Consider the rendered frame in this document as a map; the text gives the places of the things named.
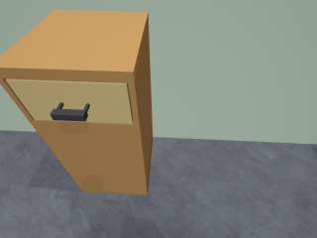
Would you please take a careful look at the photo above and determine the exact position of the drawer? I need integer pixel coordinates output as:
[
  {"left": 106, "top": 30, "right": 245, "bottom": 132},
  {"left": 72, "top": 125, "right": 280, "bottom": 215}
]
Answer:
[{"left": 6, "top": 78, "right": 134, "bottom": 124}]

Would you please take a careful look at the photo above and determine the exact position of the cabinet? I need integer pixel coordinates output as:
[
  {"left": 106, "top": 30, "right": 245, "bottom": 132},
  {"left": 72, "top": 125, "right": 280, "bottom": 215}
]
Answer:
[{"left": 0, "top": 10, "right": 154, "bottom": 195}]

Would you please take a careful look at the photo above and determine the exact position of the handle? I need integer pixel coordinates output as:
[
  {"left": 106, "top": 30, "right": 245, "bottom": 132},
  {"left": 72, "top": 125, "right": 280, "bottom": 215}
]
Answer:
[{"left": 50, "top": 102, "right": 90, "bottom": 122}]

